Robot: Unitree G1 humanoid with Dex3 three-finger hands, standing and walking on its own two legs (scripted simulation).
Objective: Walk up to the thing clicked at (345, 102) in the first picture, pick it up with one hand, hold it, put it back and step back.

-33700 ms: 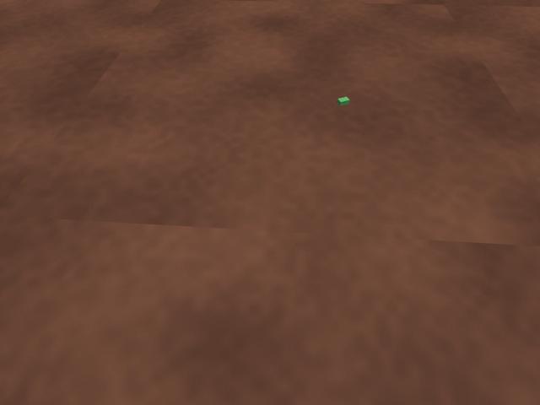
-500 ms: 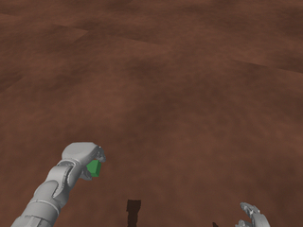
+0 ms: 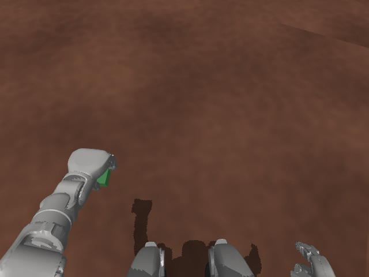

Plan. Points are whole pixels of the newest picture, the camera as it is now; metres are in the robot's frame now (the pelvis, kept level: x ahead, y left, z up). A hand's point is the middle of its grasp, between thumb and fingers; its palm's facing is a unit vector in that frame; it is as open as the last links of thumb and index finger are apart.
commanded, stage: crouch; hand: left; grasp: from above
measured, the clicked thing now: (95, 176) +0.38 +0.24 -0.12
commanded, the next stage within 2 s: lower in 1.62 s
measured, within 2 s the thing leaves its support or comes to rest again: neither
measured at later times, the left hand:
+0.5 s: hand (118, 188) +0.41 +0.23 -0.32, palm faces -0.47 +0.06 -0.88, open 6.9 cm
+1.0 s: hand (125, 189) +0.45 +0.23 -0.45, palm faces -0.47 +0.02 -0.88, open 6.9 cm
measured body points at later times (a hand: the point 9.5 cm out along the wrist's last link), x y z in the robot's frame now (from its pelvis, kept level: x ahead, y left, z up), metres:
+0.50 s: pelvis -0.04 +0.01 -0.19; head +0.16 +0.04 +0.21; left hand +0.43 +0.22 -0.27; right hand -0.01 -0.26 -0.31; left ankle +0.04 +0.11 -0.65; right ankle +0.05 -0.12 -0.65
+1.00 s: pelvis -0.04 +0.00 -0.28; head +0.21 +0.04 +0.09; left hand +0.47 +0.23 -0.40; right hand +0.00 -0.28 -0.40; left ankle +0.04 +0.11 -0.65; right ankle +0.05 -0.12 -0.65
